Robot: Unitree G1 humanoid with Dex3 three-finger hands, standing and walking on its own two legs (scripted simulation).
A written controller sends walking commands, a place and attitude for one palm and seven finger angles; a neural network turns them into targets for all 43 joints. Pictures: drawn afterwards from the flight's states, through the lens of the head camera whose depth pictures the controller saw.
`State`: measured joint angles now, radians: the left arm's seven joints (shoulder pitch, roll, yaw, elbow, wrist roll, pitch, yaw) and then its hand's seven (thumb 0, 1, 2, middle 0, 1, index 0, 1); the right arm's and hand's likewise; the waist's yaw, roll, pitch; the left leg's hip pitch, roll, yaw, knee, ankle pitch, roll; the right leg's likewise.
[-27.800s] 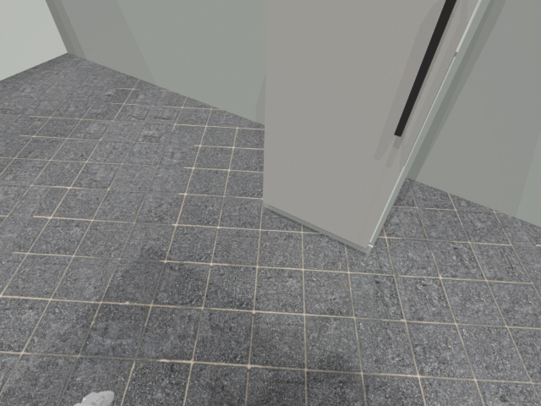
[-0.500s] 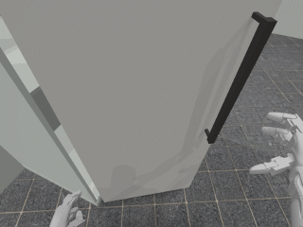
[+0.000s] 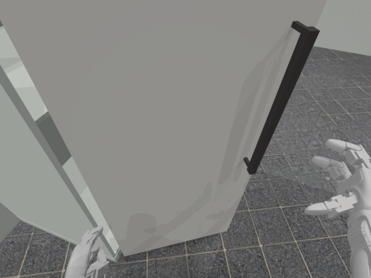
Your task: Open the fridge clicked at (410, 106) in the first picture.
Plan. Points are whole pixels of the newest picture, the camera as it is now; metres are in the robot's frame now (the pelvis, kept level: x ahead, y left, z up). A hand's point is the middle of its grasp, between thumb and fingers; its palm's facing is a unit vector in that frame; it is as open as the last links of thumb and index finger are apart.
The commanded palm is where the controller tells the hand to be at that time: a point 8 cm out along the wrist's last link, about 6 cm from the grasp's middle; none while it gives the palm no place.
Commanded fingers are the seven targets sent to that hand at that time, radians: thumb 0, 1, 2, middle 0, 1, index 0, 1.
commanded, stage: draw the hand back to the body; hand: right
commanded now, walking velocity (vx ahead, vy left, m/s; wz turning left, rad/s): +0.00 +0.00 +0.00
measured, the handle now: (268, 115) +0.45 -0.19 +0.14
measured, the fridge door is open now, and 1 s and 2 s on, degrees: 56 56 56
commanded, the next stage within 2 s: step back with the hand held close in 1.46 s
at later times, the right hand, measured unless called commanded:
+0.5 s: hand (349, 197) +0.23 -0.28 +0.13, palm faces +0.40 +0.88 -0.24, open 14.1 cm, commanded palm +0.19 -0.31 +0.15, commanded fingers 0.00 0.12 -0.41 0.23 0.89 0.23 0.89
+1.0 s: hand (368, 198) +0.21 -0.29 +0.16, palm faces +0.45 +0.82 -0.36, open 9.5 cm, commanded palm +0.17 -0.32 +0.18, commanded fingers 0.00 -0.79 -0.85 0.20 0.36 0.20 0.36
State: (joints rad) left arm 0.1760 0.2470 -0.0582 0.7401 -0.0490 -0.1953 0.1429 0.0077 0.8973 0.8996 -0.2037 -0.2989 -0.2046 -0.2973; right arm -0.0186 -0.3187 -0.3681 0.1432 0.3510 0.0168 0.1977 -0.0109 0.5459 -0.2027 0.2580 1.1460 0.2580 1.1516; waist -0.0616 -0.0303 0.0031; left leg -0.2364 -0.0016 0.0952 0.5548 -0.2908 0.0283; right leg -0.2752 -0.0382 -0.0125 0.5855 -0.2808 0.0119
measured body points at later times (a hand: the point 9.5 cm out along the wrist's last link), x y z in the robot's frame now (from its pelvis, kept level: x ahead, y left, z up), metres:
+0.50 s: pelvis +0.00 +0.00 +0.00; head -0.02 +0.01 +0.45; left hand +0.20 +0.23 -0.07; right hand +0.21 -0.33 +0.15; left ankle +0.01 +0.10 -0.73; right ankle +0.02 -0.13 -0.73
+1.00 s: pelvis +0.01 -0.02 +0.01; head -0.02 +0.00 +0.46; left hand +0.19 +0.21 -0.07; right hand +0.19 -0.33 +0.18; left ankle +0.01 +0.10 -0.73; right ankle +0.02 -0.13 -0.73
